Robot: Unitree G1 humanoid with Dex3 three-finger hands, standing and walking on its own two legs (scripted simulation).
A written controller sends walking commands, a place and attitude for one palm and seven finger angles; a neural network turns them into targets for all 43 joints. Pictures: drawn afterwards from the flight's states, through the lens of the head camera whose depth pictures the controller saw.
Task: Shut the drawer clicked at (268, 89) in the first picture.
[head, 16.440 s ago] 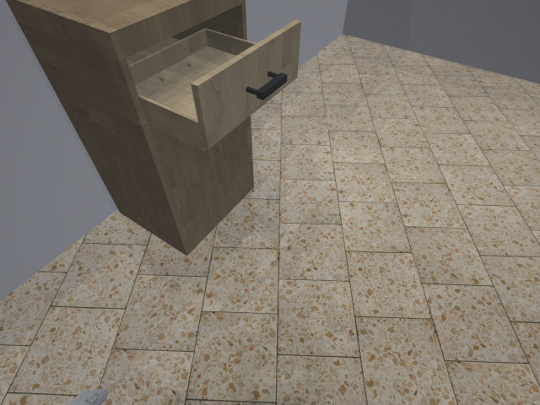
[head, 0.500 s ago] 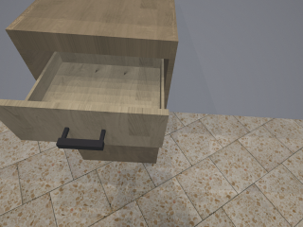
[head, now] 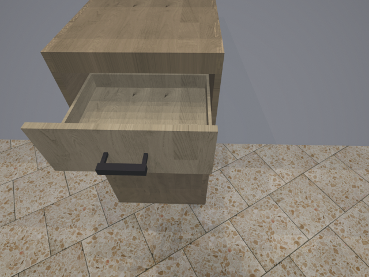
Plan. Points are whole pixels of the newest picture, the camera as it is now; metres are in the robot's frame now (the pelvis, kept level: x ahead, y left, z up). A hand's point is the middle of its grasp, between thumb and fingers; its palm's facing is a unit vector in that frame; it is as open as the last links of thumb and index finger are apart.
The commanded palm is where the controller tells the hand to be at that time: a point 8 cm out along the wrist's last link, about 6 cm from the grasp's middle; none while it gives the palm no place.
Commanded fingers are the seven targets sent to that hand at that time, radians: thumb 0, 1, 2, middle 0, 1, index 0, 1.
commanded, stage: come to a stop and stand still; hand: left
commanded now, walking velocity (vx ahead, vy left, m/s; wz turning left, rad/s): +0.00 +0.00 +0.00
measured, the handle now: (123, 162) +0.37 +0.19 +0.01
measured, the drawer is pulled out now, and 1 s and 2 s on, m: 0.23 0.23 0.23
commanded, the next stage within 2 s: look again from close up in 0.62 s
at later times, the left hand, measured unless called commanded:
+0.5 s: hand out of the picture +0.05 +0.15 -0.16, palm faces +0.00 -0.97 -0.23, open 7.3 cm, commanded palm none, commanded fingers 0.00 0.90 0.90 -0.20 -0.30 -0.20 -0.30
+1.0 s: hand out of the picture +0.02 +0.13 -0.17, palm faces +0.04 -0.98 -0.19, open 7.4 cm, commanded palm none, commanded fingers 0.00 0.90 0.90 -0.20 -0.30 -0.20 -0.30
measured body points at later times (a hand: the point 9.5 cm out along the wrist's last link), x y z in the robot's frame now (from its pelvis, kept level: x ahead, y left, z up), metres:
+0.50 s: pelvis +0.02 -0.04 +0.01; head +0.03 -0.05 +0.46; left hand +0.05 +0.20 -0.14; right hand +0.01 -0.25 -0.16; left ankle -0.02 +0.09 -0.73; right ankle +0.04 -0.17 -0.73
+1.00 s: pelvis +0.02 -0.04 +0.01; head +0.04 -0.05 +0.46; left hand +0.02 +0.18 -0.15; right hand +0.03 -0.26 -0.15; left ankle -0.02 +0.09 -0.73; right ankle +0.04 -0.17 -0.73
